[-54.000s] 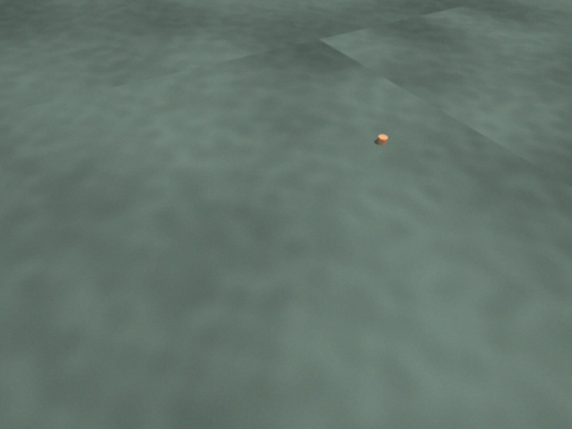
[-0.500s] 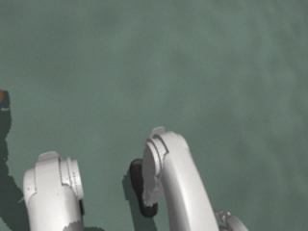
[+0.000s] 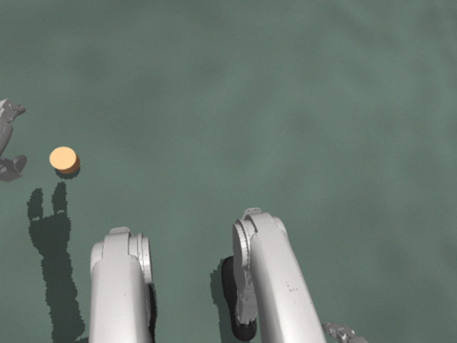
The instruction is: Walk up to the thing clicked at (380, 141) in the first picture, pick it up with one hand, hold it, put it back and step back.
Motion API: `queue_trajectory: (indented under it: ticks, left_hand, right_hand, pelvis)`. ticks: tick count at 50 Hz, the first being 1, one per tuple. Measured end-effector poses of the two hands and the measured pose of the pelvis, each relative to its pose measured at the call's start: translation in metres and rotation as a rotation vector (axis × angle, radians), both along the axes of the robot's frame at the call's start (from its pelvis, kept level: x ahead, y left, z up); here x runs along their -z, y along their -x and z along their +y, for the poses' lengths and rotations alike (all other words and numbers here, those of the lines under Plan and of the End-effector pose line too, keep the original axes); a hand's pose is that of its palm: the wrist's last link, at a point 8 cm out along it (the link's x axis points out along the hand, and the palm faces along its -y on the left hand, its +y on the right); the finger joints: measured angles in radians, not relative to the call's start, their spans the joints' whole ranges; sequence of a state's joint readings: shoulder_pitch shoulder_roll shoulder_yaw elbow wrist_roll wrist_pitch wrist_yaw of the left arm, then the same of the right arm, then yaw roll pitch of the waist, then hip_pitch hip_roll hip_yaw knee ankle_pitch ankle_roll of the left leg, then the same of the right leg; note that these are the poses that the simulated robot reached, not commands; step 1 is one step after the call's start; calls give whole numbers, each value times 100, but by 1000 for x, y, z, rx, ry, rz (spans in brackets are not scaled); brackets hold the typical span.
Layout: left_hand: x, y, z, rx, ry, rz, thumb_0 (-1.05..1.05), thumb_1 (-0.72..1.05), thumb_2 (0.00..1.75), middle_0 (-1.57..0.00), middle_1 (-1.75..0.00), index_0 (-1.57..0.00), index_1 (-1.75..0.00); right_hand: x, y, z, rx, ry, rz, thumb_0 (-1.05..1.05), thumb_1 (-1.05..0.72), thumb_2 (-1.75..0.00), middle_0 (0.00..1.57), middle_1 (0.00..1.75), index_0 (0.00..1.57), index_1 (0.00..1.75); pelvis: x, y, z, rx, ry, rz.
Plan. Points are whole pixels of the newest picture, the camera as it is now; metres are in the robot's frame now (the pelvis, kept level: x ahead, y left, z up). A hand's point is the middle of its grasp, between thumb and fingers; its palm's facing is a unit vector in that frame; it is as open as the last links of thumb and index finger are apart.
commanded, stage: home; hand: left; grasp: from above
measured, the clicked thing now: (65, 160) +0.51 +0.30 -0.37
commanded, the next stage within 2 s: none
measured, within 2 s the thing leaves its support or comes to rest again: neither
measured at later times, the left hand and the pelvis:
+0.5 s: hand out of the picture +0.28 +0.23 +0.08, palm faces +0.01 -0.92 -0.39, open 7.4 cm; pelvis +0.02 -0.01 +0.18, yaw +6 degrees
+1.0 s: hand out of the picture +0.22 +0.19 +0.27, palm faces +0.18 -0.96 -0.20, open 7.4 cm; pelvis +0.07 -0.01 +0.32, yaw +8 degrees
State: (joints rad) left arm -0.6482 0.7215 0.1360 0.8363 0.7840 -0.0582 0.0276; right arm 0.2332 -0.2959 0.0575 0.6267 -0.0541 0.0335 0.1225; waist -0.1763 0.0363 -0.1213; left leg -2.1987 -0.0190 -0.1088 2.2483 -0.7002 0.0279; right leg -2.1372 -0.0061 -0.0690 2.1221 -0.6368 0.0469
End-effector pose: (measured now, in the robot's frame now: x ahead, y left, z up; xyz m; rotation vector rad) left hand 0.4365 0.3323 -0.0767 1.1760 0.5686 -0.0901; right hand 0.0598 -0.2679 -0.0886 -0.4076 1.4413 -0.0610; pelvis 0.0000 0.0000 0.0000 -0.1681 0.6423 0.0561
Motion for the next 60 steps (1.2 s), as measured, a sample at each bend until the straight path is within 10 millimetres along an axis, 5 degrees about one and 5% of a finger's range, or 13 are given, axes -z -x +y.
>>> queue_trajectory:
  ticks: [11,18,25,35,47,53,60]
  left_hand:
    - [-92,98,-16,-195,332,1,0,79,91,-22,-35,-22,-35]
    - [-141,140,-40,-367,504,-4,1,87,90,-21,-31,-21,-32]
    - [-195,169,-60,-531,642,12,1,89,90,-21,-31,-21,-31]
    - [-276,198,-78,-700,794,38,1,90,90,-20,-30,-20,-31]
    - [-363,235,-93,-712,845,20,1,90,90,-20,-30,-20,-31]
    - [-386,250,-95,-711,842,9,1,90,90,-20,-30,-20,-31]
    - [-386,257,-96,-726,853,22,1,90,90,-20,-30,-20,-30]
  right_hand:
    - [-80,-110,4,-84,-23,-348,1,-90,-90,21,30,21,30]
    - [-135,-153,26,-91,-89,-528,1,-90,-90,21,30,21,30]
    - [-190,-164,39,-60,-121,-605,1,-90,-90,21,30,21,30]
    - [-269,-152,33,2,-73,-650,1,-90,-90,21,30,21,30]
    - [-342,-160,30,32,-35,-785,1,-90,-90,21,30,21,30]
    - [-360,-178,39,12,-64,-870,1,-90,-90,21,30,21,30]
    - [-369,-198,49,-41,-94,-929,1,-90,-90,21,30,21,30]
  pelvis:
    - [-82,2,-4,-24,-43,-56]
    - [-132,-3,-9,-38,-70,-110]
    - [-184,-16,-13,-47,-93,-172]
    - [-258,-41,-13,-60,-113,-283]
    - [-317,-66,-9,-78,-132,-415]
    - [-328,-71,-7,-84,-141,-452]
    - [-330,-72,-8,-91,-148,-466]
